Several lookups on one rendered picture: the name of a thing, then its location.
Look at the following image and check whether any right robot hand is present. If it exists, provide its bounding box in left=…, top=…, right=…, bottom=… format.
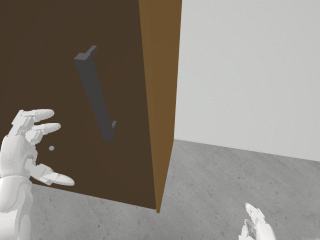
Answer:
left=238, top=202, right=277, bottom=240

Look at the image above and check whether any wardrobe door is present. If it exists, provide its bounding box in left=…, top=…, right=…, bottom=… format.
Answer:
left=0, top=0, right=156, bottom=210

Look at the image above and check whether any robot left forearm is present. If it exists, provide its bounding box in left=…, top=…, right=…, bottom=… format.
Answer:
left=0, top=175, right=33, bottom=240

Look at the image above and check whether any handle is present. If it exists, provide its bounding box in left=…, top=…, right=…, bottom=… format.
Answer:
left=73, top=45, right=117, bottom=142

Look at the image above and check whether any left robot hand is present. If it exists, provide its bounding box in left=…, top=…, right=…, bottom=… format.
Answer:
left=0, top=109, right=75, bottom=186

